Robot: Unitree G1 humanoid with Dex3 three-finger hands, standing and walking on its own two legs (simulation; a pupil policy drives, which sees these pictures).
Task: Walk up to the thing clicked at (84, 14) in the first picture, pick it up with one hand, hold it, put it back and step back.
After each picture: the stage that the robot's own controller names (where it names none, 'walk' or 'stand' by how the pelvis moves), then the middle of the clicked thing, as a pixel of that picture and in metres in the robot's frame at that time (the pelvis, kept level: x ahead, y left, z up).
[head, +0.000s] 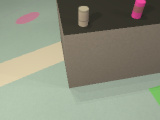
stand; (83, 16) +0.92 +0.01 -0.08
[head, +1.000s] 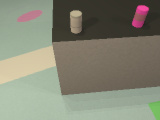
rise first; (76, 22) +0.80 +0.08 -0.06
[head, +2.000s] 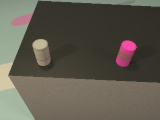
stand; (42, 52) +0.53 +0.24 -0.07
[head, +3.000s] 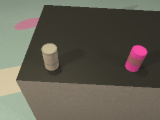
stand; (50, 57) +0.52 +0.17 -0.05
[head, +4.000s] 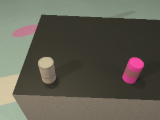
stand; (47, 70) +0.48 +0.18 -0.08
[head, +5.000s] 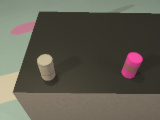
stand; (46, 67) +0.49 +0.18 -0.08
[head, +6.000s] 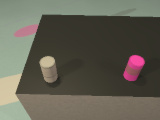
stand; (49, 69) +0.49 +0.17 -0.09
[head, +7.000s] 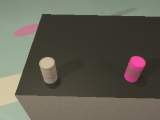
stand; (48, 70) +0.48 +0.17 -0.09
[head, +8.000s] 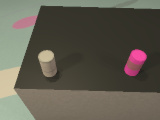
rise first; (48, 64) +0.49 +0.18 -0.08
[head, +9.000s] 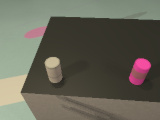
rise first; (54, 70) +0.48 +0.18 -0.08
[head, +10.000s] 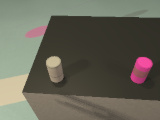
go down; (55, 69) +0.48 +0.18 -0.08
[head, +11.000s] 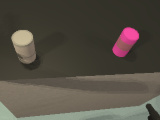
go down; (25, 47) +0.49 +0.17 -0.02
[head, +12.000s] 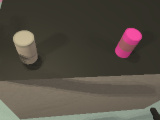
approach; (26, 48) +0.49 +0.17 -0.01
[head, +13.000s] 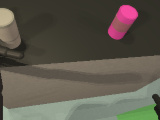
close in; (6, 30) +0.51 +0.18 +0.03
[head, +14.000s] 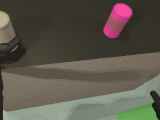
lift; (2, 33) +0.50 +0.18 +0.03
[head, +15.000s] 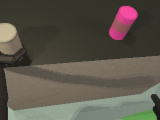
lift; (9, 44) +0.47 +0.18 +0.03
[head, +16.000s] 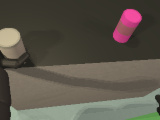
lift; (12, 48) +0.45 +0.18 +0.03
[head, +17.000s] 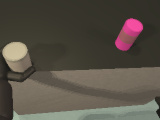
lift; (19, 61) +0.41 +0.18 +0.02
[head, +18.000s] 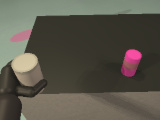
hold; (30, 75) +0.32 +0.16 +0.13
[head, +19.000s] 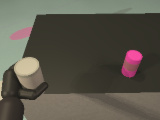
hold; (31, 78) +0.32 +0.17 +0.11
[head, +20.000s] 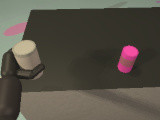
crouch; (29, 60) +0.39 +0.17 +0.10
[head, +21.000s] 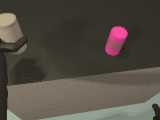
lower; (11, 34) +0.49 +0.18 +0.08
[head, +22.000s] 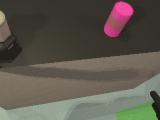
lower; out of the picture +0.50 +0.19 +0.04
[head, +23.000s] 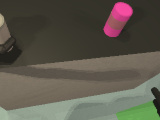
lower; out of the picture +0.50 +0.19 +0.03
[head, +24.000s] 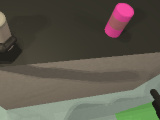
lower; out of the picture +0.50 +0.19 +0.03
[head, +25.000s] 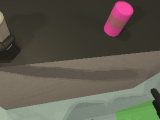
lower; out of the picture +0.50 +0.19 +0.04
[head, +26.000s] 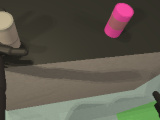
open; (5, 33) +0.50 +0.17 +0.03
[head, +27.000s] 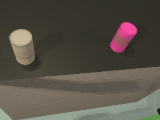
sink last; (23, 48) +0.48 +0.16 +0.00
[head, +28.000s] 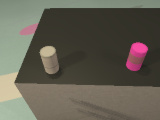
stand; (50, 60) +0.51 +0.18 -0.02
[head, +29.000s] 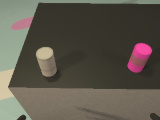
stand; (47, 62) +0.47 +0.17 -0.02
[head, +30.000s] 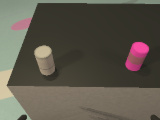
stand; (45, 61) +0.48 +0.18 -0.02
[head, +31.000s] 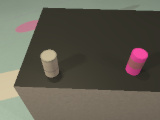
stand; (50, 64) +0.49 +0.17 -0.05
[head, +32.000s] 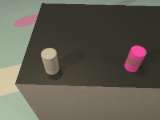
walk; (50, 61) +0.50 +0.16 -0.08
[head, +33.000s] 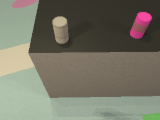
walk; (61, 30) +0.62 +0.13 -0.07
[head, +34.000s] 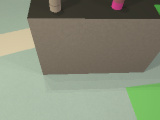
walk; (54, 0) +0.88 +0.16 -0.06
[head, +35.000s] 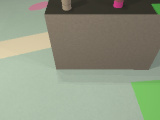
stand; (66, 0) +1.09 +0.17 -0.06
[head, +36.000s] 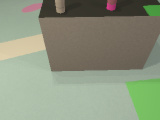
stand; (60, 3) +1.09 +0.19 -0.09
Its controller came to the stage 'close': yes
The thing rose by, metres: 0.21
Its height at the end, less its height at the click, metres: +0.00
